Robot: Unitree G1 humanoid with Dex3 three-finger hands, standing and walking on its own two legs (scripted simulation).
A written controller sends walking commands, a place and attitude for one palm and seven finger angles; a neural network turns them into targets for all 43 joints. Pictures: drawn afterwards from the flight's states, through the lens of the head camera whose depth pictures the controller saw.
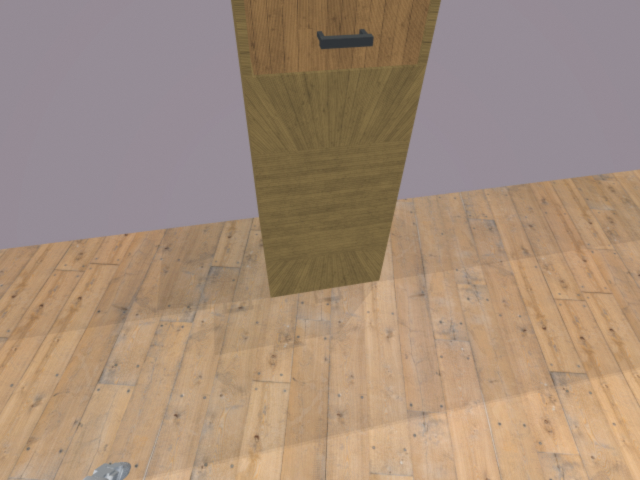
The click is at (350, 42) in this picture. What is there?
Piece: drawer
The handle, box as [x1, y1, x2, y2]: [317, 29, 373, 48]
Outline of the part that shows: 373,37 371,34 368,34 363,29 360,29 359,33 354,35 324,36 321,31 317,31 317,36 320,41 319,45 321,48 372,45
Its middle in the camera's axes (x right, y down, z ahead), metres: +0.05 -0.42 +0.82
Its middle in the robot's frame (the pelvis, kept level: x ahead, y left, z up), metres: +0.91 +0.01 +0.18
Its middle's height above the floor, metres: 0.94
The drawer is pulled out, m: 0.00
